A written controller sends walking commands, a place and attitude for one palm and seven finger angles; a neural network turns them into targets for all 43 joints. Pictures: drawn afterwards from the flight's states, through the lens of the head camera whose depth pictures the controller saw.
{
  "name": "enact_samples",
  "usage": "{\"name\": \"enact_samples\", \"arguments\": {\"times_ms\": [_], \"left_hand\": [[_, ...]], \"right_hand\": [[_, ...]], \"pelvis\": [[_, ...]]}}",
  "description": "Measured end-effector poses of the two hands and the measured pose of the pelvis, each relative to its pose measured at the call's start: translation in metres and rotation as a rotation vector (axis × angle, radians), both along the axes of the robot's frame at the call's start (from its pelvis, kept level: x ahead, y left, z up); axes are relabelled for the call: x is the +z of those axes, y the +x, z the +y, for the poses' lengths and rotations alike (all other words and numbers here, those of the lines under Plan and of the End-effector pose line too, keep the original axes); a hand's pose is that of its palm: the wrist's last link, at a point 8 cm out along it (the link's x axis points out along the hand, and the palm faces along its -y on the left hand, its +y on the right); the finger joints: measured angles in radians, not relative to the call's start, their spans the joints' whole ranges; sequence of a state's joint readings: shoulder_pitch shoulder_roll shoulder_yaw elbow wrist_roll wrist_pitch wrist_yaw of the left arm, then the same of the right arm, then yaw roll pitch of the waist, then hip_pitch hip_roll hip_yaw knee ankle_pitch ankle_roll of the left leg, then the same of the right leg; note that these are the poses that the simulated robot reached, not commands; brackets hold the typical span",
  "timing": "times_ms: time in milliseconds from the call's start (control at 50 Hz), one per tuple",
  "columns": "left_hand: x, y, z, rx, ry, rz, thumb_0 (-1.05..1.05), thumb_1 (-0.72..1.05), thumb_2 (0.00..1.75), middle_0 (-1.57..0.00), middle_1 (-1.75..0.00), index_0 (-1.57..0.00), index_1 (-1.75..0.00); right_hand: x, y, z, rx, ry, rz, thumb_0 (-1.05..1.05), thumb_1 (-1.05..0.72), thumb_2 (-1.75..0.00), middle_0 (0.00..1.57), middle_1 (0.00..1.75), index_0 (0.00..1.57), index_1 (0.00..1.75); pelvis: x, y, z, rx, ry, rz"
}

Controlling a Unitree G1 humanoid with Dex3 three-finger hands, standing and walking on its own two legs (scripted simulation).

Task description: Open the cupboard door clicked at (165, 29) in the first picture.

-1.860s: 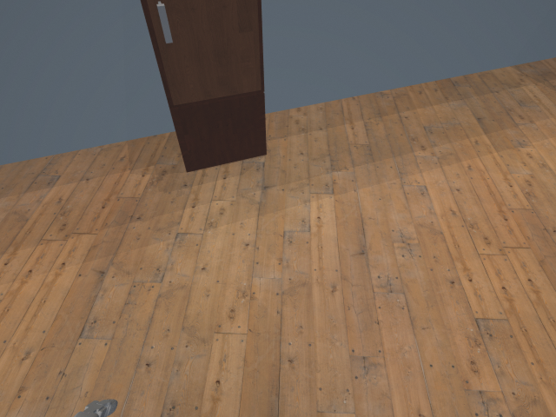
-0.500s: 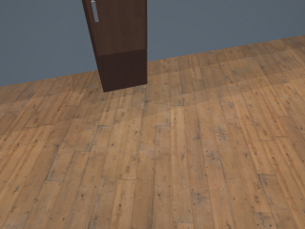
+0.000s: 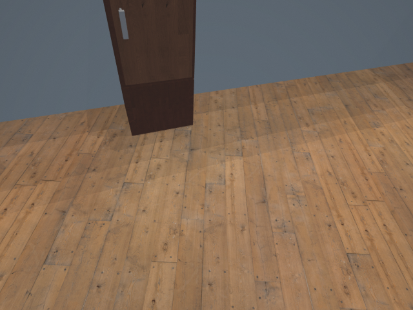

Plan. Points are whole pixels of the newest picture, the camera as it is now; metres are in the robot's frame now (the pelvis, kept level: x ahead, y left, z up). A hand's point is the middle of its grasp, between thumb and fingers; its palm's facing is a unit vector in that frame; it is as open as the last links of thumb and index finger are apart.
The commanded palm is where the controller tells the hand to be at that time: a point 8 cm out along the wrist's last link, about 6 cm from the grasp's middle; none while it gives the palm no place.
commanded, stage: walk to a spot facing it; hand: left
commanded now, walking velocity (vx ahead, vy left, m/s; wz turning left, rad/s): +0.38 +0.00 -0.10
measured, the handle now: (123, 23) +1.36 +0.51 +0.02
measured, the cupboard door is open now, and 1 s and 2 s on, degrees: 0 0 0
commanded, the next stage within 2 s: turn to face it in 1.26 s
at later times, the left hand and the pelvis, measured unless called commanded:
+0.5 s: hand (167, 249) +0.31 +0.12 -0.17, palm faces -0.04 -0.98 -0.19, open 7.4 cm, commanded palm none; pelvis +0.20 -0.06 -0.01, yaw -2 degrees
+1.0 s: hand (156, 225) +0.38 +0.16 -0.17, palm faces +0.05 -0.99 -0.14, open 7.4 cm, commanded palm none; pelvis +0.42 -0.01 +0.01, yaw -2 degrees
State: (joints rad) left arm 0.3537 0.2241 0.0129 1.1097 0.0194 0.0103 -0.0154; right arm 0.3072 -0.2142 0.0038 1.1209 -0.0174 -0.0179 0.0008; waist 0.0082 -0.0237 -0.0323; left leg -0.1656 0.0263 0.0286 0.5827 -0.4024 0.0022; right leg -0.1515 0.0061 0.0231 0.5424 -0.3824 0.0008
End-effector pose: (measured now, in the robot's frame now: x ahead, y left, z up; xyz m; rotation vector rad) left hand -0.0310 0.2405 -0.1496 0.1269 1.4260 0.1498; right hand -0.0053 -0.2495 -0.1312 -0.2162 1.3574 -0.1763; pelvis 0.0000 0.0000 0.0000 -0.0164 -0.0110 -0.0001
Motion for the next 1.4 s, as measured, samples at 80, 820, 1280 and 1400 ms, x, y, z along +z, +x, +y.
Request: {"name": "enact_samples", "arguments": {"times_ms": [80,820,1280,1400], "left_hand": [[-0.003,0.014,-0.005,-0.041,-0.03,0.087,0.01,0.9,0.9,-0.2,-0.3,-0.2,-0.3],[-0.002,0.311,-0.058,0.081,-0.037,0.043,0.0,0.91,0.9,-0.2,-0.3,-0.2,-0.3],[0.023,0.677,-0.057,-0.158,0.011,-0.213,0.01,0.91,0.9,-0.2,-0.3,-0.19,-0.3],[0.017,0.766,-0.1,-0.21,0.039,-0.322,0.0,0.91,0.9,-0.2,-0.3,-0.2,-0.3]], "right_hand": [[0.0,-0.015,0.022,-0.086,0.015,0.026,0.01,-0.9,-0.9,0.2,0.3,0.2,0.3],[0.015,0.46,-0.012,0.082,0.046,-0.263,0.01,-0.91,-0.9,0.19,0.3,0.19,0.3],[-0.004,0.449,0.005,-0.238,0.098,0.139,0.0,-0.91,-0.9,0.2,0.3,0.2,0.3],[-0.027,0.476,-0.012,-0.286,0.168,0.25,0.01,-0.91,-0.9,0.2,0.3,0.2,0.3]], "pelvis": [[0.0,0.025,0.005,-0.037,0.005,0.003],[0.0,0.348,-0.034,0.006,-0.031,0.0],[0.006,0.548,-0.043,-0.091,0.038,-0.014],[-0.014,0.604,-0.082,-0.101,0.038,-0.026]]}}
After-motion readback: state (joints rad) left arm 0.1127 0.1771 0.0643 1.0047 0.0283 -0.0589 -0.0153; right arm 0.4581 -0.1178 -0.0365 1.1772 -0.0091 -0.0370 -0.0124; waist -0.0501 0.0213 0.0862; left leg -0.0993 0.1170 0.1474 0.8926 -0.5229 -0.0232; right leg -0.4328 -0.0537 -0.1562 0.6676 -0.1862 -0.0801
